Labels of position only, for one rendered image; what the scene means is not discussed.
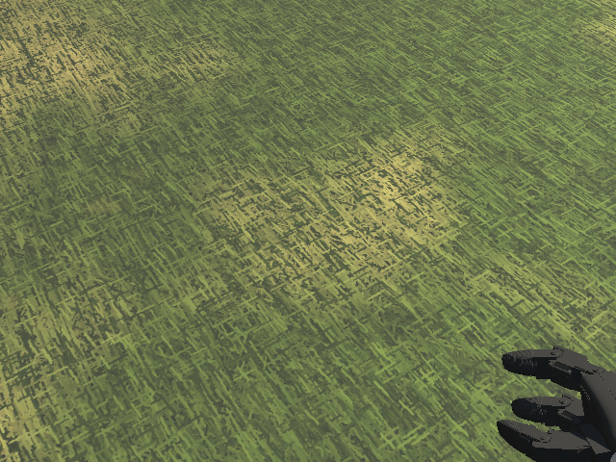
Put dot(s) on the right robot hand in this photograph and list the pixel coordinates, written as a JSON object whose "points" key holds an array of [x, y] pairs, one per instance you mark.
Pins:
{"points": [[588, 426]]}

